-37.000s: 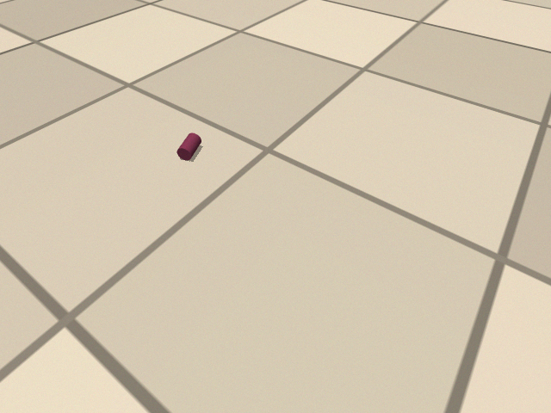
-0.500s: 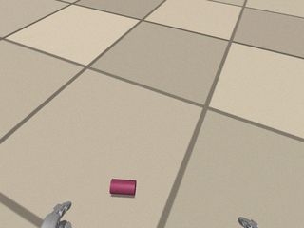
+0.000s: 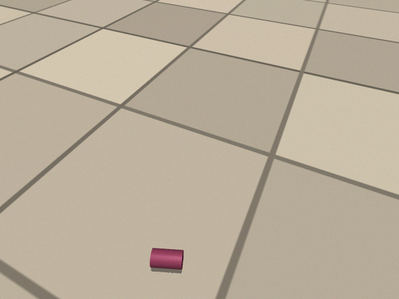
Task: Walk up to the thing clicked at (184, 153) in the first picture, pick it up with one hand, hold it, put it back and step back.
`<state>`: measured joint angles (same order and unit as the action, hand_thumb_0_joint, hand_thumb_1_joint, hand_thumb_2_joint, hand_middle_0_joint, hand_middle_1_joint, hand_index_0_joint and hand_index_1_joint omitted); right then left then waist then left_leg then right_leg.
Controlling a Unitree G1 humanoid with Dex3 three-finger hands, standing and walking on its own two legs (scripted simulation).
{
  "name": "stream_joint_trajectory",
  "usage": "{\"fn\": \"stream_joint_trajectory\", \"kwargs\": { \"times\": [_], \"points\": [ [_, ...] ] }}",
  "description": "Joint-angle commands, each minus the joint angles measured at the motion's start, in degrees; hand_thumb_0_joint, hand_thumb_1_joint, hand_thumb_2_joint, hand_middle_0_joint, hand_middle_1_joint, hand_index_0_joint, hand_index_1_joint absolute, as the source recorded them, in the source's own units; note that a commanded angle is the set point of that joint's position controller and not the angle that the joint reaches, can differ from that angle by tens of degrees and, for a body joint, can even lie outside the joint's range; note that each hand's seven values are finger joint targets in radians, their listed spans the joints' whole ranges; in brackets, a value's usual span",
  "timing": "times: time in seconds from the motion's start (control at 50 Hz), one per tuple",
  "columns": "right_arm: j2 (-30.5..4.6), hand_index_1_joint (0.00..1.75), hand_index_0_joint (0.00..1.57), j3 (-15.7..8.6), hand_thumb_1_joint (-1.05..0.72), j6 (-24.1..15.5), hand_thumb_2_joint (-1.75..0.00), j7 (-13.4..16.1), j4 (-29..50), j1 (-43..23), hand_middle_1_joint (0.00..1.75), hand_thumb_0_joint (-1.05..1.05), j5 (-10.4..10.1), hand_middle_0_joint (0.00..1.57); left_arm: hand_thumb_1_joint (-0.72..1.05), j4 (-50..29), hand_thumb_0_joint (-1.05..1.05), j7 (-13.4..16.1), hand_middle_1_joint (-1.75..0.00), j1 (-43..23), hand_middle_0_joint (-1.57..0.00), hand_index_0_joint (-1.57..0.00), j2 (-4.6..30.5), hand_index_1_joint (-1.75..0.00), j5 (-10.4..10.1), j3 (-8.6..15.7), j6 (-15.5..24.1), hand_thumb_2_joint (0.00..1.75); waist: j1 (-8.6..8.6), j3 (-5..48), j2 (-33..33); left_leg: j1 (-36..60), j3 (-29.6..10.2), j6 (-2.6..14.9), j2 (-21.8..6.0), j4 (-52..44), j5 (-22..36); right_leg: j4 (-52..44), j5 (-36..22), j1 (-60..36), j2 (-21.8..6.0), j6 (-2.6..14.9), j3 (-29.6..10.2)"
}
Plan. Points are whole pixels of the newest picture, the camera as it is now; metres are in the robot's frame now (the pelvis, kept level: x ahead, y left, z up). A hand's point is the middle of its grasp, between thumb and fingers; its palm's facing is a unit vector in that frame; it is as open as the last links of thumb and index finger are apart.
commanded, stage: stand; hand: left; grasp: from above
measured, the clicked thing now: (167, 258) +0.48 +0.17 -0.74
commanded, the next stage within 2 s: step back in 1.80 s
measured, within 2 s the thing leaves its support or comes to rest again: neither
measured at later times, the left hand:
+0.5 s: hand out of the picture +0.06 +0.22 -0.16, palm faces +0.04 -0.95 -0.32, open 7.4 cm
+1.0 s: hand out of the picture +0.08 +0.22 -0.16, palm faces +0.02 -0.95 -0.32, open 7.4 cm
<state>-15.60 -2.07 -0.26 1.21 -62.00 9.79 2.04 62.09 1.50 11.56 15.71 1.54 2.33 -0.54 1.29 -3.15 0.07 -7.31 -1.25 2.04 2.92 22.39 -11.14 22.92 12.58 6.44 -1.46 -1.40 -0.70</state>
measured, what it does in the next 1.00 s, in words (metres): stands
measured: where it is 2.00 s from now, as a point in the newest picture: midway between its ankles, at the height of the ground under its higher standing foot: outside the picture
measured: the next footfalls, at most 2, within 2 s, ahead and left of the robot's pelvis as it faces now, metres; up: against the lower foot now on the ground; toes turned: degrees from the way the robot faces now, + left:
none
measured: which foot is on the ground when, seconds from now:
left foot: down 0.00-1.00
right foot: down 0.00-1.00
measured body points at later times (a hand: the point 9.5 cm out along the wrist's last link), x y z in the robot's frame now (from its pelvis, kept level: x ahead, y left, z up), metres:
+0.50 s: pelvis +0.01 -0.01 +0.00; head +0.00 -0.02 +0.45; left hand +0.06 +0.27 -0.14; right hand +0.07 -0.30 -0.14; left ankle +0.02 +0.10 -0.74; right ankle +0.00 -0.14 -0.74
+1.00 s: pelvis +0.02 -0.02 +0.01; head +0.03 -0.03 +0.45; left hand +0.08 +0.27 -0.13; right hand +0.09 -0.32 -0.14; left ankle +0.02 +0.10 -0.74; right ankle +0.00 -0.14 -0.74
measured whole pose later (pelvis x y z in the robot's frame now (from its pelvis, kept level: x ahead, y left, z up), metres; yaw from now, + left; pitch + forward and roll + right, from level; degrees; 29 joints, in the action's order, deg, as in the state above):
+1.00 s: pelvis +0.02 -0.02 +0.01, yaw +0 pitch -2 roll +0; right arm -18.4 -0.5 -0.7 0.9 -65.8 7.0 1.2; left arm 66.8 0.6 6.4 17.5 0.7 2.0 0.4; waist 0.3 -3.0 -0.4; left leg -5.1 -2.1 -0.1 0.6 17.6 -10.1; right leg 17.4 11.1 4.0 0.8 0.6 0.0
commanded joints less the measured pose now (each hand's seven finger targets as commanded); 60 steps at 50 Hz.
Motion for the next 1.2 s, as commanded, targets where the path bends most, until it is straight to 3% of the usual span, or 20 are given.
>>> {"fn": "stream_joint_trajectory", "kwargs": {
  "times": [0.0,0.02,0.04,0.1,0.2,0.4,0.46,0.54,0.6,0.74,0.76,0.9,0.98,1.18],
  "points": [
    [-10.87,0.3,0.2,-2.3,-0.9,-1.33,-0.9,0.62,2.55,-2.8,0.3,0.0,-0.45,0.2,0.9,-1.84,0.0,0.99,-0.3,-2.23,-0.2,-0.2,9.88,-0.3,0.22,1.46,1.71,0.9,-0.52,-0.53,0.07,-1.82,-7.89,-0.17,-7.25,-6.64,0.18,-5.78,-2.07,0.74,-4.36,1.92,-4.3],
    [-11.08,0.3,0.2,-2.4,-0.9,-1.27,-0.9,0.63,2.3,-2.52,0.3,0.0,-0.4,0.2,0.9,-1.81,0.0,1.0,-0.3,-2.87,-0.2,-0.2,10.49,-0.3,0.11,1.65,1.66,0.9,-0.69,0.24,-0.15,-1.88,-7.74,-0.08,-7.38,-7.04,-0.81,-5.6,-1.67,0.22,-4.44,1.99,-4.33],
    [-11.02,0.3,0.2,-2.38,-0.9,-1.35,-0.9,0.63,2.24,-3.2,0.3,0.0,-0.4,0.2,0.9,-1.51,0.0,1.02,-0.3,-2.67,-0.2,-0.2,10.57,-0.3,0.1,1.62,1.75,0.9,-0.4,0.76,0.24,-0.22,-7.51,-0.08,-7.42,-6.47,2.01,-5.88,-3.33,0.4,-4.76,2.09,-4.58],
    [-11.22,0.3,0.2,-2.08,-0.9,-1.21,-0.9,0.5,1.41,-2.43,0.3,0.0,-0.47,0.2,0.9,-0.71,0.0,0.8,-0.3,-2.97,-0.2,-0.2,10.98,-0.3,0.02,1.5,1.62,0.9,-0.77,-0.4,-0.63,-1.65,-7.91,-0.28,-7.54,-7.79,-2.13,-6.43,-0.86,0.74,-4.33,2.04,-4.37],
    [-11.57,0.3,0.2,-1.82,-0.9,-1.16,-0.9,0.48,1.0,-3.49,0.3,0.0,-0.59,0.2,0.9,0.13,0.0,0.77,-0.3,-3.4,-0.2,-0.2,11.36,-0.3,0.05,1.38,1.65,0.9,-0.57,0.47,-0.26,-0.96,-7.83,-0.28,-7.86,-7.63,-0.46,-6.73,-1.72,0.46,-4.62,2.15,-4.38],
    [-12.3,0.3,0.2,-1.13,-0.9,-1.46,-0.9,0.51,0.06,-3.75,0.3,0.0,-0.89,0.2,0.9,0.98,0.0,0.69,-0.3,-4.73,-0.2,-0.2,12.08,-0.3,-0.34,1.33,2.02,0.9,-0.8,2.39,-0.3,1.11,-6.64,-0.08,-8.22,-6.33,8.75,-7.12,-8.12,-2.04,-5.41,2.15,-4.65],
    [-12.24,0.3,0.2,-0.84,-0.9,-1.45,-0.9,0.58,-0.4,-3.56,0.3,0.0,-0.82,0.2,0.9,1.41,0.0,0.53,-0.3,-5.13,-0.2,-0.2,12.14,-0.3,-0.47,1.37,1.86,0.9,-0.82,1.13,-0.24,0.58,-6.67,-0.29,-8.28,-7.05,6.65,-7.22,-6.58,-1.22,-5.15,2.24,-4.56],
    [-12.89,0.3,0.2,-0.97,-0.9,-1.48,-0.9,0.59,-0.33,-4.25,0.3,0.0,-0.97,0.2,0.9,1.51,0.0,0.47,-0.3,-5.34,-0.2,-0.2,12.2,-0.3,-0.37,1.4,1.94,0.9,-0.81,2.53,-0.27,2.15,-6.49,-0.2,-8.59,-6.41,8.24,-7.64,-7.77,-1.45,-5.26,2.2,-4.63],
    [-12.56,0.3,0.2,-0.75,-0.9,-1.31,-0.9,0.45,-0.62,-4.31,0.3,0.0,-0.97,0.2,0.9,1.81,0.0,0.38,-0.3,-5.86,-0.2,-0.2,12.51,-0.3,-0.47,1.34,1.85,0.9,-0.85,-0.06,0.35,0.09,-6.65,-0.67,-8.21,-7.59,4.31,-8.61,-3.66,-0.25,-4.83,2.25,-4.75],
    [-12.96,0.3,0.2,-0.74,-0.9,-1.5,-0.9,0.44,-0.54,-4.78,0.3,0.0,-1.03,0.2,0.9,1.56,0.0,0.33,-0.3,-6.7,-0.2,-0.2,13.05,-0.3,-0.57,1.46,2.14,0.9,-1.09,3.12,0.13,1.77,-6.11,-0.54,-8.69,-6.71,8.09,-8.11,-8.3,-2.04,-5.35,2.45,-4.96],
    [-13.24,0.3,0.2,-0.77,-0.9,-1.58,-0.9,0.48,-0.41,-5.0,0.3,0.0,-1.02,0.2,0.9,1.32,0.0,0.31,-0.3,-6.95,-0.2,-0.2,13.13,-0.3,-0.67,1.51,2.24,0.9,-1.02,3.98,-0.22,2.73,-5.97,-0.44,-8.96,-6.2,10.66,-7.9,-10.77,-2.69,-5.63,2.55,-5.16],
    [-13.27,0.3,0.2,-0.44,-0.9,-1.51,-0.9,0.43,-0.73,-5.04,0.3,0.0,-1.17,0.2,0.9,1.66,0.0,0.1,-0.3,-7.09,-0.2,-0.2,13.31,-0.3,-0.69,1.39,2.09,0.9,-1.02,2.39,-0.06,1.52,-6.17,-0.72,-8.93,-7.13,8.17,-8.51,-7.51,-1.6,-5.27,2.54,-5.04],
    [-14.21,0.3,0.2,-0.68,-0.9,-1.68,-0.9,0.51,-0.68,-5.0,0.3,0.0,-1.18,0.2,0.9,1.33,0.0,0.14,-0.3,-7.51,-0.2,-0.2,13.4,-0.3,-0.84,1.47,2.31,0.9,-1.16,5.22,-0.68,3.21,-5.75,-0.44,-9.42,-5.66,13.9,-7.29,-14.13,-3.87,-5.78,2.61,-5.01],
    [-14.57,0.3,0.2,-0.4,-0.9,-1.64,-0.9,0.51,-0.6,-5.09,0.3,0.0,-1.16,0.2,0.9,1.06,0.0,-0.01,-0.3,-7.96,-0.2,-0.2,13.88,-0.3,-0.85,1.43,2.17,0.9,-1.15,4.26,-0.71,2.24,-5.75,-0.68,-9.45,-6.59,12.04,-7.94,-11.98,-3.41,-5.58,2.46,-4.84]
  ]
}}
